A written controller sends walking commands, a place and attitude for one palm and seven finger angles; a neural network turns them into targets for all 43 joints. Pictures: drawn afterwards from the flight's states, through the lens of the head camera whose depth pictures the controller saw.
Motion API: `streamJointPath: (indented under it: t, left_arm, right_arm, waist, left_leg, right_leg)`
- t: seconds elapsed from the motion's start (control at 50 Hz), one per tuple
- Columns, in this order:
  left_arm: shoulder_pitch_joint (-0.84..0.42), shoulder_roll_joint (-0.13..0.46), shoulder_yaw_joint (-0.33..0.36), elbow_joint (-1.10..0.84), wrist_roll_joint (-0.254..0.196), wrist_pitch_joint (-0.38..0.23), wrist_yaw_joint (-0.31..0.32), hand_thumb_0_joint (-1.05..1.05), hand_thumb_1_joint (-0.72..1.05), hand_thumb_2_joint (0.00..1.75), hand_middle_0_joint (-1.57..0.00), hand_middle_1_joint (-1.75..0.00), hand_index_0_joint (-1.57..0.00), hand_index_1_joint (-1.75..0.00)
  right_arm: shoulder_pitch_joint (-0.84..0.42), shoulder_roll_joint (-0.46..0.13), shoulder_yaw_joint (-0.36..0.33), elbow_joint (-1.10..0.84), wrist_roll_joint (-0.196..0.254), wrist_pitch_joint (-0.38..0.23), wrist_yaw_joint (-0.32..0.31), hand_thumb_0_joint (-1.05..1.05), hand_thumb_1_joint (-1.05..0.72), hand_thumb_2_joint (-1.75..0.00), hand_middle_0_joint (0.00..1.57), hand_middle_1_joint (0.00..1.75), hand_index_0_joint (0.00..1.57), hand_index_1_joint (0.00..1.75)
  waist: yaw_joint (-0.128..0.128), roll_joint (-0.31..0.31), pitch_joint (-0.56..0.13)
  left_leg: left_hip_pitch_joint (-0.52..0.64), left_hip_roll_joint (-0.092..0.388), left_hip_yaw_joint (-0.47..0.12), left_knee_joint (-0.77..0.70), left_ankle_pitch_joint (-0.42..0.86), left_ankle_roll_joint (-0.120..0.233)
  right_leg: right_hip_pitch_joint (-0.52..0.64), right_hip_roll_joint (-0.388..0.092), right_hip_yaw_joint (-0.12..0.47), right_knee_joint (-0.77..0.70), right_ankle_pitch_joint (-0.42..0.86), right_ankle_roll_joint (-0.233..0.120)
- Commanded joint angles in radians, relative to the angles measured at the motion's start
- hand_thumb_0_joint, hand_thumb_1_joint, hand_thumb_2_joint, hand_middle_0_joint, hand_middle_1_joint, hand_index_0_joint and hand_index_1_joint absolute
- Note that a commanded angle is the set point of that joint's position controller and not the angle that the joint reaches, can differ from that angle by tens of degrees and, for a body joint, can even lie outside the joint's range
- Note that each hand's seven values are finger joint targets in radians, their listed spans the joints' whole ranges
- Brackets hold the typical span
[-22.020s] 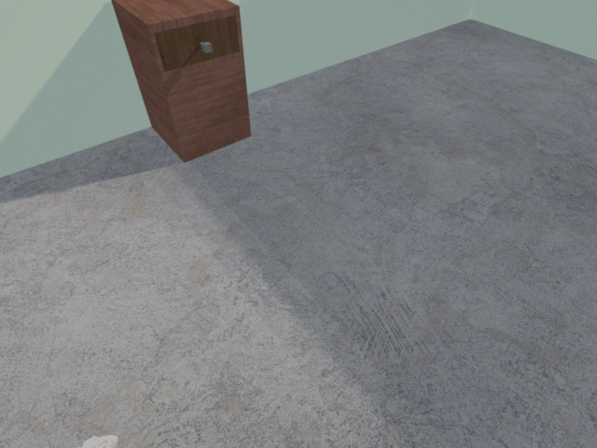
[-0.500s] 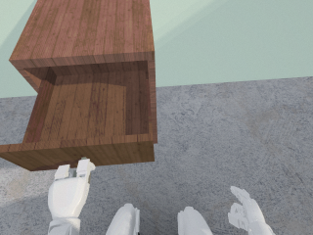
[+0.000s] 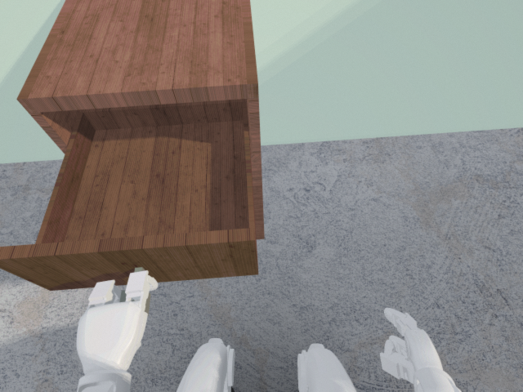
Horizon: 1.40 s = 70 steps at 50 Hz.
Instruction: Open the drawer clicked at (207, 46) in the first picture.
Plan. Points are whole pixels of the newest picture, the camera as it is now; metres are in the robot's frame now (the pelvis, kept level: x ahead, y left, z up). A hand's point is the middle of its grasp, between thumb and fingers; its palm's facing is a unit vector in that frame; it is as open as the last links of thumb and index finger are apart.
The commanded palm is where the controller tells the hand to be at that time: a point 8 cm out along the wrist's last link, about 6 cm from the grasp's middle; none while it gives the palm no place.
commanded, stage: open the thumb to release the handle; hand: left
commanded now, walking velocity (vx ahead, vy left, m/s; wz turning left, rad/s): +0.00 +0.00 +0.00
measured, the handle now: (136, 291) +0.27 +0.22 -0.05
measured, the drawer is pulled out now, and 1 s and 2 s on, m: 0.29 0.29 0.29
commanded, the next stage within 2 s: lift the hand off the handle in 0.50 s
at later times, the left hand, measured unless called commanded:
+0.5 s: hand (130, 329) +0.22 +0.22 -0.06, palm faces -0.02 -0.05 -1.00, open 12.1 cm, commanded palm +0.20 +0.22 -0.01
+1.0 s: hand (130, 323) +0.23 +0.22 -0.06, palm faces -0.01 -0.05 -1.00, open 13.5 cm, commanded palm +0.21 +0.23 +0.00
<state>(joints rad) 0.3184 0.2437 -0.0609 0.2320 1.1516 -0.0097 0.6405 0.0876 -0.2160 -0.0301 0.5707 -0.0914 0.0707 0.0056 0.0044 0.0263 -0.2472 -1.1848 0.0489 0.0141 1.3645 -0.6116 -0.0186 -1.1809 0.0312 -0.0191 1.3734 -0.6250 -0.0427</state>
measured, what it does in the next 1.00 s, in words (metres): stands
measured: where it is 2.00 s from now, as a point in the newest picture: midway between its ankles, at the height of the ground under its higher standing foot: outside the picture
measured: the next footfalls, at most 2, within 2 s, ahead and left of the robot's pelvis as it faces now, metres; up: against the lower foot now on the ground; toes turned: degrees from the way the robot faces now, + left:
none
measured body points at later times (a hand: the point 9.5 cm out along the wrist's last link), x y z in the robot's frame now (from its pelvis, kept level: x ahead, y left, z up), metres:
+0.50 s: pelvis -0.02 +0.00 +0.00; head +0.07 -0.02 +0.44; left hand +0.21 +0.22 -0.01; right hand +0.17 -0.24 -0.12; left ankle +0.01 +0.13 -0.60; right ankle +0.01 -0.10 -0.60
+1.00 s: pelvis -0.03 +0.00 +0.01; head +0.07 -0.01 +0.45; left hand +0.22 +0.22 -0.01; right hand +0.16 -0.24 -0.12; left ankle +0.01 +0.13 -0.60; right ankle +0.01 -0.10 -0.60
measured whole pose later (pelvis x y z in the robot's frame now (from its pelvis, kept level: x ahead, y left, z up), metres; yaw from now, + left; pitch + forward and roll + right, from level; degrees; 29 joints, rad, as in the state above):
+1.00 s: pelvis -0.03 +0.00 +0.01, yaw +1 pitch +23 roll +0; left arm 0.10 0.25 -0.10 0.44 1.15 0.02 0.69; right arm 0.10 -0.21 -0.05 0.67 -0.06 0.03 -0.04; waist 0.02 0.04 -0.23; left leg -1.18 0.03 -0.01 1.33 -0.55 -0.02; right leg -1.16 0.02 -0.04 1.34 -0.57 -0.04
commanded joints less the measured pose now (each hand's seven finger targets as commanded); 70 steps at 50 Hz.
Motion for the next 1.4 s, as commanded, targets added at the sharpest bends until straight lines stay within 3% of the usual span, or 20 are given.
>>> streamJointPath:
  t: [0.0,0.08,0.14,0.24,0.3,0.38,0.46,0.5,0.54,0.58,0.66,0.72,0.82,0.92,1.0,1.16,1.2,1.26,1.3,1.38]
  left_arm:
    - [-0.105,0.169,0.104,-0.166,0.028,-0.002,0.097,0.0,0.83,0.87,-0.4,-1.34,-0.4,-1.34]
    - [-0.068,0.156,0.098,-0.109,0.015,0.02,0.104,0.0,0.55,0.75,-0.38,-1.31,-0.38,-1.31]
    - [-0.101,0.151,0.081,-0.107,-0.002,0.044,0.099,0.0,0.34,0.66,-0.36,-1.29,-0.36,-1.29]
    - [-0.12,0.155,0.075,-0.049,-0.013,0.066,0.085,0.0,-0.01,0.51,-0.33,-1.25,-0.33,-1.25]
    - [-0.175,0.16,0.067,-0.038,-0.006,0.059,0.084,0.0,-0.22,0.42,-0.32,-1.23,-0.32,-1.23]
    - [-0.205,0.162,0.072,-0.004,-0.006,0.05,0.085,0.0,-0.5,0.3,-0.3,-1.2,-0.3,-1.2]
    - [-0.24,0.167,0.075,0.015,-0.011,0.046,0.088,0.0,-0.5,0.3,-0.3,-1.2,-0.3,-1.2]
    - [-0.246,0.173,0.08,0.027,-0.009,0.044,0.091,0.0,-0.5,0.3,-0.3,-1.2,-0.3,-1.2]
    - [-0.274,0.166,0.066,0.016,-0.01,0.044,0.092,0.0,-0.5,0.3,-0.3,-1.2,-0.3,-1.2]
    - [-0.218,0.163,0.071,0.007,-0.018,0.051,0.092,0.0,-0.5,0.3,-0.3,-1.2,-0.3,-1.2]
    - [-0.285,0.18,0.08,0.023,-0.021,0.054,0.09,0.0,-0.5,0.3,-0.3,-1.2,-0.3,-1.2]
    - [-0.32,0.181,0.076,0.032,-0.012,0.04,0.094,0.0,-0.5,0.3,-0.3,-1.2,-0.3,-1.2]
    - [-0.345,0.178,0.077,0.047,-0.015,0.038,0.1,0.0,-0.5,0.3,-0.3,-1.2,-0.3,-1.2]
    - [-0.333,0.182,0.075,0.01,-0.016,0.05,0.103,0.0,-0.5,0.3,-0.3,-1.2,-0.3,-1.2]
    - [-0.354,0.188,0.074,-0.016,-0.025,0.063,0.099,0.0,-0.5,0.3,-0.3,-1.2,-0.3,-1.2]
    - [-0.271,0.198,0.091,-0.025,-0.033,0.074,0.089,0.0,-0.5,0.3,-0.3,-1.2,-0.3,-1.2]
    - [-0.292,0.171,0.06,-0.03,-0.033,0.074,0.087,0.0,-0.5,0.3,-0.3,-1.2,-0.3,-1.2]
    - [-0.235,0.178,0.075,-0.011,-0.037,0.091,0.081,0.0,-0.5,0.3,-0.3,-1.2,-0.3,-1.2]
    - [-0.242,0.137,0.019,-0.024,-0.038,0.101,0.065,0.0,-0.5,0.3,-0.3,-1.2,-0.3,-1.2]
    - [-0.288,0.129,-0.017,-0.071,-0.044,0.095,0.039,0.0,-0.5,0.3,-0.3,-1.2,-0.3,-1.2]
  right_arm:
    - [-0.041,-0.113,-0.051,-0.103,0.001,-0.046,-0.017,0.0,-0.9,-0.9,0.2,0.3,0.2,0.3]
    - [-0.048,-0.115,-0.052,-0.095,0.005,-0.052,-0.023,0.0,-0.9,-0.9,0.2,0.3,0.2,0.3]
    - [-0.042,-0.114,-0.055,-0.088,0.014,-0.055,-0.029,0.0,-0.9,-0.9,0.2,0.3,0.2,0.3]
    - [-0.046,-0.109,-0.05,-0.076,0.023,-0.058,-0.042,0.0,-0.9,-0.9,0.2,0.3,0.2,0.3]
    - [-0.049,-0.108,-0.049,-0.068,0.027,-0.063,-0.044,0.0,-0.9,-0.9,0.2,0.3,0.2,0.3]
    - [-0.051,-0.109,-0.047,-0.062,0.027,-0.069,-0.044,0.0,-0.9,-0.9,0.2,0.3,0.2,0.3]
    - [-0.045,-0.111,-0.05,-0.056,0.029,-0.08,-0.044,0.0,-0.9,-0.9,0.2,0.3,0.2,0.3]
    - [-0.044,-0.111,-0.053,-0.053,0.03,-0.078,-0.046,0.0,-0.9,-0.9,0.2,0.3,0.2,0.3]
    - [-0.043,-0.111,-0.053,-0.051,0.032,-0.082,-0.044,0.0,-0.9,-0.9,0.2,0.3,0.2,0.3]
    - [-0.049,-0.111,-0.052,-0.059,0.032,-0.078,-0.045,0.0,-0.9,-0.9,0.2,0.3,0.2,0.3]
    - [-0.041,-0.113,-0.052,-0.042,0.033,-0.083,-0.052,0.0,-0.9,-0.9,0.2,0.3,0.2,0.3]
    - [-0.042,-0.113,-0.052,-0.033,0.033,-0.084,-0.055,0.0,-0.9,-0.9,0.2,0.3,0.2,0.3]
    - [-0.037,-0.112,-0.055,-0.027,0.034,-0.086,-0.053,0.0,-0.9,-0.9,0.2,0.3,0.2,0.3]
    - [-0.038,-0.113,-0.056,-0.038,0.035,-0.081,-0.05,0.0,-0.9,-0.9,0.2,0.3,0.2,0.3]
    - [-0.033,-0.111,-0.054,-0.041,0.041,-0.08,-0.058,0.0,-0.9,-0.9,0.2,0.3,0.2,0.3]
    - [-0.033,-0.113,-0.049,-0.05,0.041,-0.074,-0.061,0.0,-0.9,-0.9,0.2,0.3,0.2,0.3]
    - [-0.024,-0.111,-0.051,-0.049,0.041,-0.074,-0.059,0.0,-0.9,-0.9,0.2,0.3,0.2,0.3]
    - [-0.028,-0.117,-0.051,-0.055,0.043,-0.07,-0.054,0.0,-0.9,-0.9,0.2,0.3,0.2,0.3]
    - [-0.022,-0.117,-0.05,-0.062,0.047,-0.069,-0.05,0.0,-0.9,-0.9,0.2,0.3,0.2,0.3]
    - [-0.026,-0.122,-0.046,-0.068,0.047,-0.071,-0.052,0.0,-0.9,-0.9,0.2,0.3,0.2,0.3]
  waist:
    - [0.013,0.003,-0.295]
    - [0.026,-0.013,-0.322]
    - [0.021,-0.016,-0.321]
    - [0.018,-0.058,-0.282]
    - [0.017,-0.02,-0.264]
    - [0.02,-0.027,-0.263]
    - [0.013,-0.031,-0.238]
    - [0.016,-0.041,-0.243]
    - [0.015,-0.014,-0.255]
    - [0.029,-0.031,-0.283]
    - [0.008,-0.051,-0.257]
    - [0.012,-0.021,-0.27]
    - [0.01,-0.035,-0.277]
    - [0.02,-0.004,-0.308]
    - [0.008,-0.016,-0.293]
    - [0.02,-0.001,-0.277]
    - [0.008,0.003,-0.258]
    - [0.015,-0.022,-0.25]
    - [0.004,-0.005,-0.226]
    - [-0.01,-0.001,-0.226]
  left_leg:
    - [0.236,-0.064,-0.005,-0.111,0.318,0.046]
    - [0.257,-0.068,0.0,-0.126,0.319,0.047]
    - [0.263,-0.068,0.0,-0.139,0.305,0.049]
    - [0.228,-0.068,0.006,-0.156,0.26,0.05]
    - [0.226,-0.067,0.004,-0.166,0.227,0.05]
    - [0.218,-0.067,0.002,-0.168,0.21,0.05]
    - [0.204,-0.066,0.004,-0.171,0.187,0.053]
    - [0.197,-0.069,0.007,-0.166,0.179,0.053]
    - [0.205,-0.069,0.008,-0.169,0.18,0.054]
    - [0.219,-0.071,0.009,-0.178,0.194,0.054]
    - [0.204,-0.067,0.006,-0.174,0.187,0.056]
    - [0.208,-0.069,0.007,-0.169,0.191,0.054]
    - [0.212,-0.07,0.006,-0.17,0.199,0.054]
    - [0.252,-0.07,0.007,-0.187,0.227,0.052]
    - [0.276,-0.068,0.003,-0.209,0.226,0.055]
    - [0.326,-0.068,0.006,-0.25,0.266,0.052]
    - [0.341,-0.067,0.005,-0.259,0.27,0.051]
    - [0.351,-0.066,0.004,-0.28,0.274,0.051]
    - [0.376,-0.066,0.001,-0.298,0.279,0.05]
    - [0.422,-0.063,-0.003,-0.318,0.289,0.053]
  right_leg:
    - [0.172,0.001,0.019,-0.192,0.43,-0.004]
    - [0.19,0.002,0.014,-0.208,0.411,-0.005]
    - [0.213,0.001,0.013,-0.23,0.399,-0.003]
    - [0.24,-0.003,0.022,-0.264,0.358,0.004]
    - [0.213,-0.002,0.022,-0.272,0.286,0.001]
    - [0.197,-0.001,0.02,-0.274,0.242,0.0]
    - [0.194,-0.001,0.024,-0.292,0.21,-0.001]
    - [0.196,-0.002,0.029,-0.292,0.2,0.001]
    - [0.193,-0.004,0.027,-0.293,0.194,0.001]
    - [0.223,-0.003,0.028,-0.295,0.211,0.002]
    - [0.214,-0.003,0.029,-0.303,0.211,0.004]
    - [0.199,-0.003,0.029,-0.292,0.21,0.004]
    - [0.204,-0.002,0.026,-0.292,0.222,0.006]
    - [0.227,-0.001,0.023,-0.294,0.251,0.003]
    - [0.245,0.002,0.021,-0.317,0.249,0.005]
    - [0.295,0.005,0.018,-0.346,0.303,0.002]
    - [0.291,0.005,0.01,-0.353,0.311,0.003]
    - [0.316,0.008,0.01,-0.37,0.313,0.002]
    - [0.317,0.007,0.002,-0.382,0.318,0.0]
    - [0.311,0.005,-0.005,-0.398,0.314,0.003]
